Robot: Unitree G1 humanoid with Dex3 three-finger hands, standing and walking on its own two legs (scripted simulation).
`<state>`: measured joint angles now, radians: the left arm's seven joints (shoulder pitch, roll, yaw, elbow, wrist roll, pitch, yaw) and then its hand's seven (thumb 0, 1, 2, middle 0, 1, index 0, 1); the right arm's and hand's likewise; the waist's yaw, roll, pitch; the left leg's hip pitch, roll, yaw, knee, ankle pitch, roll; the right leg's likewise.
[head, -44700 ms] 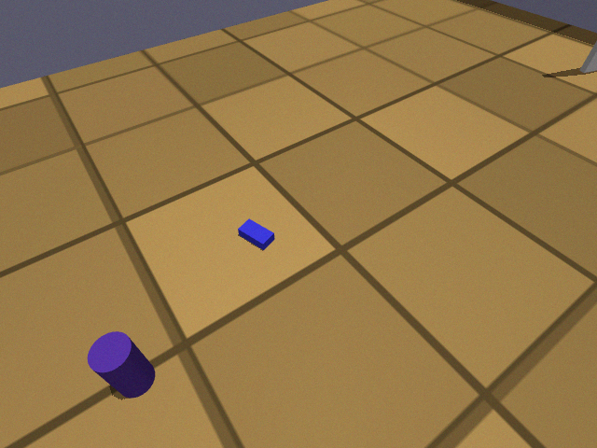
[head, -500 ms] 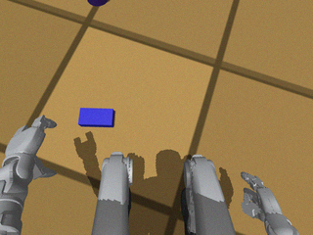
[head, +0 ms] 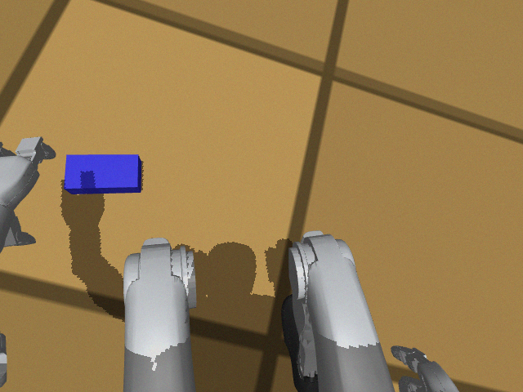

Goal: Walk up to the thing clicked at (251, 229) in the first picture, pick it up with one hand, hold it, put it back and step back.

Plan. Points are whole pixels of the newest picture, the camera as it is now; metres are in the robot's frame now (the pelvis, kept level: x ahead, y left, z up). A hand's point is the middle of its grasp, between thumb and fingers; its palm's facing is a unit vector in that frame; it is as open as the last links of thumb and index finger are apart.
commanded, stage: rise first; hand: left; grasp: from above
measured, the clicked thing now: (105, 174) +0.50 +0.30 -0.33
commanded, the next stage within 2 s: none
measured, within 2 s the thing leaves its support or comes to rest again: neither
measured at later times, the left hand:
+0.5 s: hand (40, 191) +0.42 +0.36 -0.19, palm faces -0.46 -0.07 -0.89, open 14.0 cm
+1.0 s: hand (56, 182) +0.44 +0.35 -0.21, palm faces -0.46 -0.08 -0.88, open 14.1 cm
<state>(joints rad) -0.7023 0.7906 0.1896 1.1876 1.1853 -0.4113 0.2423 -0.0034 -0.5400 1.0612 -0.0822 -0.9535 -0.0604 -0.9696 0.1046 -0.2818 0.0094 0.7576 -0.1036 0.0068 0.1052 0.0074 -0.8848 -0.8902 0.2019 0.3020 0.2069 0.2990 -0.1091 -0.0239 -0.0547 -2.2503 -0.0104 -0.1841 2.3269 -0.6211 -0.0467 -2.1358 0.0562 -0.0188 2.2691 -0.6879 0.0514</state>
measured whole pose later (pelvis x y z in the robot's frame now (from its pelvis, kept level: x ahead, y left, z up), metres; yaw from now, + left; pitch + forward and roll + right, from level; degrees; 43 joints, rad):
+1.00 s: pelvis +0.02 +0.00 -0.03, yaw -3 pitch +33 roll -10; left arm -0.86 0.88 0.20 1.41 1.34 -0.39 0.40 0.00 -0.52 1.00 -0.09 -1.02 -0.09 -1.01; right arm 0.07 -0.26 0.07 0.77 -0.19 0.02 0.14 0.00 -0.91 -0.90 0.20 0.30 0.21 0.30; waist -0.19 -0.05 -0.02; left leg -2.35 -0.01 -0.22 2.47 -0.70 -0.05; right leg -2.23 0.07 -0.04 2.38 -0.74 0.08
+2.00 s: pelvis +0.02 +0.01 -0.04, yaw -4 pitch +32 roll -12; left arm -0.89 0.91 0.16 1.40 1.34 -0.39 0.37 0.00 -0.54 1.02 -0.09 -1.03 -0.08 -1.03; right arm 0.08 -0.26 0.11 0.73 -0.19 0.02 0.16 0.00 -0.91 -0.90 0.20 0.30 0.21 0.30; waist -0.20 -0.05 0.00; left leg -2.36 -0.01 -0.23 2.49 -0.69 -0.03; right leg -2.21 0.06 -0.05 2.37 -0.73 0.06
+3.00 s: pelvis +0.01 +0.00 -0.03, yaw -3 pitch +32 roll -9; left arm -0.98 0.90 0.11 1.48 1.24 -0.25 0.32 0.00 -0.47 0.96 -0.16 -1.01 -0.16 -1.00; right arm 0.13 -0.29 0.16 0.69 -0.16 -0.03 0.13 0.00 -0.91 -0.89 0.20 0.30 0.21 0.30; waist -0.28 -0.04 0.04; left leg -2.36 0.01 -0.22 2.44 -0.65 -0.04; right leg -2.25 0.06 -0.04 2.36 -0.68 0.09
